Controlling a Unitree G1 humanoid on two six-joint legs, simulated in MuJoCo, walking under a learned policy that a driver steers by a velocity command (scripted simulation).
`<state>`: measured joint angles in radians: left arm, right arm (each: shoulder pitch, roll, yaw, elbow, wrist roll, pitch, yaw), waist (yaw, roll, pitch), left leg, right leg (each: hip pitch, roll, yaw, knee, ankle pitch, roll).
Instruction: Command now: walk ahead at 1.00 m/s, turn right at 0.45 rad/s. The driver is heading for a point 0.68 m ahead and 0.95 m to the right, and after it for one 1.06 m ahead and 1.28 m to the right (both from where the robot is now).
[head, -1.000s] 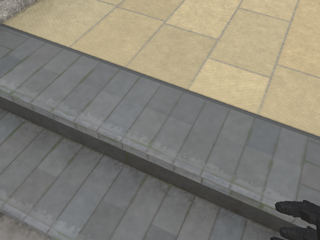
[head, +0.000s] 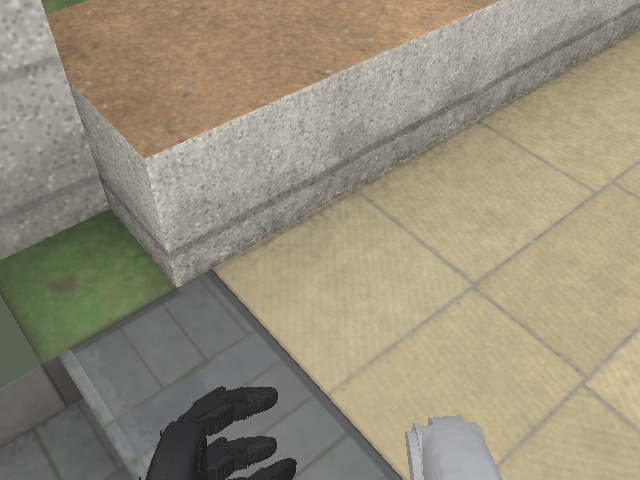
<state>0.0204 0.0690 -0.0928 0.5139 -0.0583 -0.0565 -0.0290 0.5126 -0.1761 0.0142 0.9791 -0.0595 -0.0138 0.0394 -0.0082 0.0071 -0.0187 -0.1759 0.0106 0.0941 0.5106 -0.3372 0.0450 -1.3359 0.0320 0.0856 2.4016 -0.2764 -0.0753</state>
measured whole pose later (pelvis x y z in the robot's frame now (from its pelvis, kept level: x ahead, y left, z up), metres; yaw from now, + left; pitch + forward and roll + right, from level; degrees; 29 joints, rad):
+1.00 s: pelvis +0.77 -0.30 +0.13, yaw -56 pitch +1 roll +0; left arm 0.06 0.27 0.04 0.53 -0.03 -0.04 -0.06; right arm 0.46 -0.24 -0.02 0.86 -0.02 -0.10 -0.03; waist -0.05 -0.02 0.04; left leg 0.01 0.05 0.07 1.16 -0.42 -0.03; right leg -0.58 0.09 -0.11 0.77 -0.24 -0.18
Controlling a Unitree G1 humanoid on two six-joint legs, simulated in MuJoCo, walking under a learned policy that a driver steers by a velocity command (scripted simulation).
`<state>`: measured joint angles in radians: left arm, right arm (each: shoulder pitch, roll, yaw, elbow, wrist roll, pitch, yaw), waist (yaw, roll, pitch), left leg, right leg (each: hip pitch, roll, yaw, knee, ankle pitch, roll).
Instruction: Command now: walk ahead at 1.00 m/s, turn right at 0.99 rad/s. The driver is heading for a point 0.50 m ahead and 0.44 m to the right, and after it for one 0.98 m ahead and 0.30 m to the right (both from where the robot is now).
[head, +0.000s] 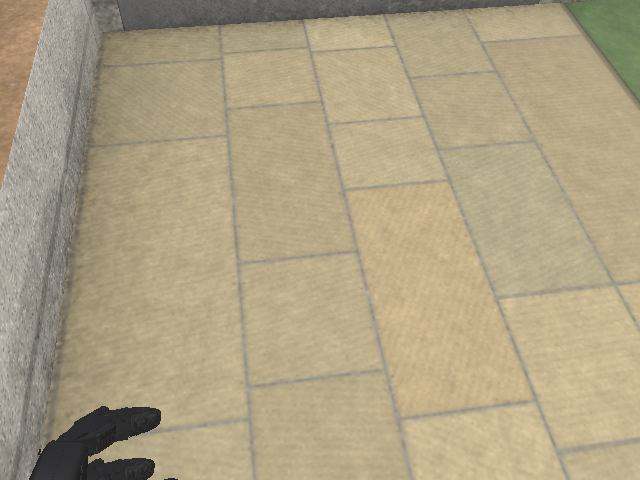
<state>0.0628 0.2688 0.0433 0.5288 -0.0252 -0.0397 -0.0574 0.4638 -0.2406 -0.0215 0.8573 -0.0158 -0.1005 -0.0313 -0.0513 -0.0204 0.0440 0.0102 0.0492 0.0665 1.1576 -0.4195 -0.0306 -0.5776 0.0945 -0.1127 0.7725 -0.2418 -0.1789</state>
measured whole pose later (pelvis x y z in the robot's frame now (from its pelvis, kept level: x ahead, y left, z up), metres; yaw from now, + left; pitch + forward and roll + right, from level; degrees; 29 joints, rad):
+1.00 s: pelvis +0.78 -0.22 +0.05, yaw -49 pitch -1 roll -1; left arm 0.41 0.23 0.06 0.80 0.00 -0.08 -0.04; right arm 0.14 -0.27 -0.02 0.72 0.03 -0.13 0.00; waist 0.04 0.03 0.04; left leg -0.57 0.12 -0.09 1.22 -0.26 0.05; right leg -0.16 0.14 -0.02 0.44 -0.25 -0.13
